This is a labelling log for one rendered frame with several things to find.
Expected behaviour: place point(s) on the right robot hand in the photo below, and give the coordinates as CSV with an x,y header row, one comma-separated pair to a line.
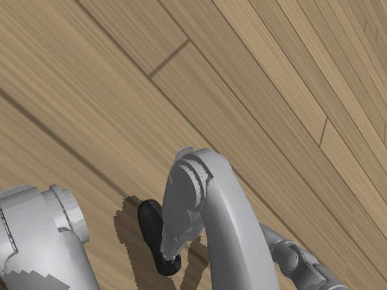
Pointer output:
x,y
272,237

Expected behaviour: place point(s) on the right robot foot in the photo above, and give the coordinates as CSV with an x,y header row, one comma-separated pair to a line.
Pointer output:
x,y
151,225

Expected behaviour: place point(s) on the right robot arm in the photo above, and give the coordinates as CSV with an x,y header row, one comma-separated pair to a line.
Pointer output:
x,y
303,268

